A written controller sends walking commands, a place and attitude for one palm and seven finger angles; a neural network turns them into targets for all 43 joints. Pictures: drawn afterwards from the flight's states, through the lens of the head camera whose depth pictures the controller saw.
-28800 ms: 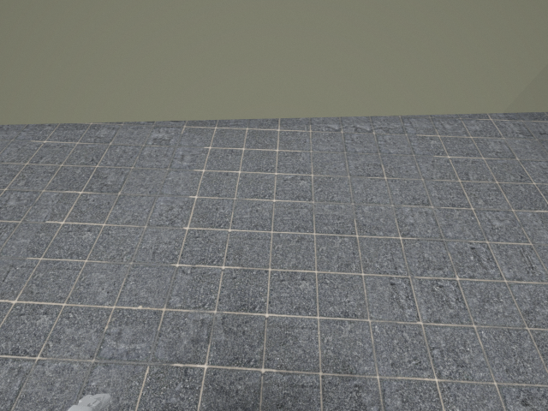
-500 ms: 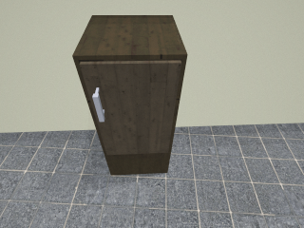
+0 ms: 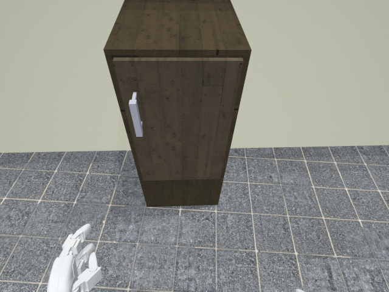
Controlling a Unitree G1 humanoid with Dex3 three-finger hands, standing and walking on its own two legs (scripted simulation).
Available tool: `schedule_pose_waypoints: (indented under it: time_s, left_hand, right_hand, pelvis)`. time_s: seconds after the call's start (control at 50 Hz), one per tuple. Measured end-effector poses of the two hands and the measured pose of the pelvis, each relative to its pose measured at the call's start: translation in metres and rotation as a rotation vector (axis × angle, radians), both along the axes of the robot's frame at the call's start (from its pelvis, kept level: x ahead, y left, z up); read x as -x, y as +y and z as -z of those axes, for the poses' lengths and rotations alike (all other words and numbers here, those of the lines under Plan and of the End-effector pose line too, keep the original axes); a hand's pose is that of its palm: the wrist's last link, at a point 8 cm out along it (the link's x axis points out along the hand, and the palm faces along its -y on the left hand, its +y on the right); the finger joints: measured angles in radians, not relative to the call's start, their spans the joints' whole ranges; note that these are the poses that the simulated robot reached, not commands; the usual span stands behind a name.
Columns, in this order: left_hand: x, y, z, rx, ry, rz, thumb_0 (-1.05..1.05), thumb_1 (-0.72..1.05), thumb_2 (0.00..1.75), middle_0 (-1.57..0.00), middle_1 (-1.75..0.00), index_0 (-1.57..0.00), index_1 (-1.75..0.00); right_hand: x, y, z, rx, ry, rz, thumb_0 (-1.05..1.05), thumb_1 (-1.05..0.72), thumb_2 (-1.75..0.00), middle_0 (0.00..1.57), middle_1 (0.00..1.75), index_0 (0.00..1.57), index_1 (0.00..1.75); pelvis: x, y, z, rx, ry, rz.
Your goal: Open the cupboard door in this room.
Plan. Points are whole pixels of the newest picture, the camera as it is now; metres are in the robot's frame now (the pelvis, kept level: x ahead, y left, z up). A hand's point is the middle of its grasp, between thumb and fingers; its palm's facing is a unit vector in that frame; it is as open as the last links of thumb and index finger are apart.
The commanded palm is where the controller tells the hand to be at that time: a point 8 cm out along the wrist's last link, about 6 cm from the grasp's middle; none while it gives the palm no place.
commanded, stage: raise the hand with hooked fingers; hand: left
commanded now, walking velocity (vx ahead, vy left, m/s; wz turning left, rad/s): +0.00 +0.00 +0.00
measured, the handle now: (137, 115) +0.61 +0.21 -0.03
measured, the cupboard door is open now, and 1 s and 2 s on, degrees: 0 0 0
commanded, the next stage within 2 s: move the hooked fingers beside the handle in 1.94 s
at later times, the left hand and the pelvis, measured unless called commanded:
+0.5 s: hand (102, 249) +0.22 +0.21 -0.05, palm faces +0.10 -0.99 -0.07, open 10.0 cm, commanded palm +0.19 +0.26 -0.04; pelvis +0.00 -0.03 -0.10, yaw +1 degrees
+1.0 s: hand (94, 227) +0.26 +0.23 -0.03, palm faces +0.09 -0.99 -0.06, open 13.0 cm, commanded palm +0.24 +0.28 -0.03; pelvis +0.01 -0.02 -0.08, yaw -1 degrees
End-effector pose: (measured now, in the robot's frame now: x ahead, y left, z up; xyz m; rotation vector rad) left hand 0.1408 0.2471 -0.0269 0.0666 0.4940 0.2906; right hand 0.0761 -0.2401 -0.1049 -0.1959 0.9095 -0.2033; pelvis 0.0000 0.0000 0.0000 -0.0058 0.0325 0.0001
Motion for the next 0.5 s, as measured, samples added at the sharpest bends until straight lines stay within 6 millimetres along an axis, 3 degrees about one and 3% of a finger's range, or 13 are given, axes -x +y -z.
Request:
schedule_pose_waypoints:
  time_s: [0.08, 0.14, 0.2, 0.26, 0.36, 0.42, 0.5]
  left_hand:
    - [-0.036, 0.001, -0.02, -0.025, -0.405, 0.096, 0.01, 0.8, 0.85, -0.2, -0.37, -0.2, -0.37]
    - [-0.041, -0.001, -0.008, -0.028, -0.577, 0.214, 0.0, 0.75, 0.83, -0.21, -0.41, -0.2, -0.41]
    - [-0.036, -0.002, 0.022, 0.035, -0.528, 0.254, 0.0, 0.68, 0.8, -0.21, -0.45, -0.21, -0.45]
    - [-0.025, -0.001, 0.042, 0.085, -0.42, 0.22, 0.01, 0.61, 0.77, -0.22, -0.49, -0.22, -0.49]
    - [-0.016, 0.004, 0.028, 0.017, -0.418, 0.157, 0.01, 0.49, 0.72, -0.23, -0.56, -0.23, -0.57]
    - [-0.025, 0.009, 0.018, -0.024, -0.461, 0.161, 0.01, 0.42, 0.69, -0.23, -0.61, -0.23, -0.61]
    - [-0.048, 0.013, 0.018, -0.012, -0.439, 0.208, 0.01, 0.33, 0.65, -0.24, -0.67, -0.24, -0.67]
  right_hand:
    - [-0.031, -0.011, 0.011, 0.031, -0.162, -0.07, 0.01, -0.91, -0.9, 0.21, 0.3, 0.2, 0.3]
    - [-0.059, -0.019, 0.023, 0.055, -0.272, -0.12, 0.01, -0.91, -0.9, 0.21, 0.3, 0.2, 0.3]
    - [-0.085, -0.022, 0.031, 0.066, -0.348, -0.141, 0.01, -0.91, -0.9, 0.2, 0.3, 0.2, 0.3]
    - [-0.105, -0.018, 0.032, 0.07, -0.39, -0.152, 0.01, -0.91, -0.9, 0.2, 0.3, 0.2, 0.3]
    - [-0.123, -0.004, 0.036, 0.061, -0.366, -0.187, 0.01, -0.91, -0.9, 0.2, 0.3, 0.2, 0.3]
    - [-0.126, 0.002, 0.046, 0.046, -0.316, -0.21, 0.01, -0.91, -0.9, 0.2, 0.3, 0.2, 0.3]
    - [-0.122, 0.003, 0.06, 0.023, -0.245, -0.198, 0.01, -0.9, -0.9, 0.21, 0.3, 0.21, 0.3]
  pelvis:
    - [0.017, -0.005, 0.033, 0.004, 0.124, 0.001]
    - [0.026, -0.01, 0.066, 0.006, 0.187, 0.011]
    - [0.029, -0.013, 0.089, 0.009, 0.205, 0.009]
    - [0.026, -0.016, 0.098, 0.018, 0.215, 0.004]
    - [0.015, -0.022, 0.097, 0.044, 0.234, -0.008]
    - [0.009, -0.024, 0.096, 0.059, 0.251, -0.018]
    - [0.002, -0.026, 0.096, 0.067, 0.27, -0.021]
